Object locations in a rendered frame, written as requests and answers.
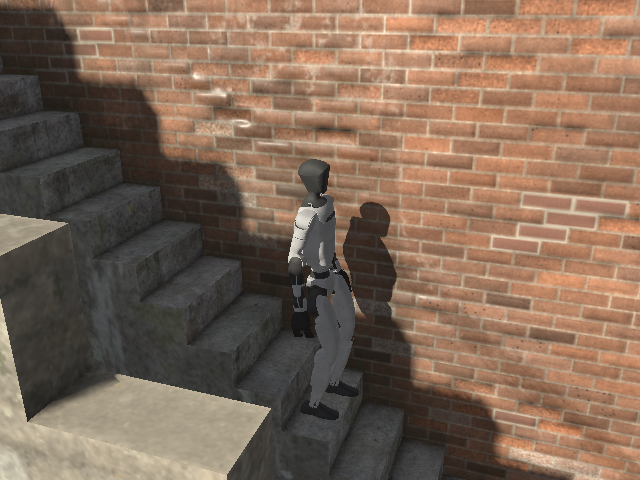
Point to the robot head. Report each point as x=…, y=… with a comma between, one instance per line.
x=314, y=174

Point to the robot left upper arm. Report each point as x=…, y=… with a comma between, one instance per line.
x=328, y=196

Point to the left robot thigh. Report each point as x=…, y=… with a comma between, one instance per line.
x=343, y=306

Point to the right robot hand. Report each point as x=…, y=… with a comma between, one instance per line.
x=301, y=321

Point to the robot right forearm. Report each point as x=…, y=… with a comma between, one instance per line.
x=294, y=269

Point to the robot left forearm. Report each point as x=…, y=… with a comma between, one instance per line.
x=334, y=265

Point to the left robot hand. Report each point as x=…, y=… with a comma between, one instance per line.
x=345, y=276

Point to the robot right upper arm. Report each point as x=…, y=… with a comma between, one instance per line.
x=303, y=225

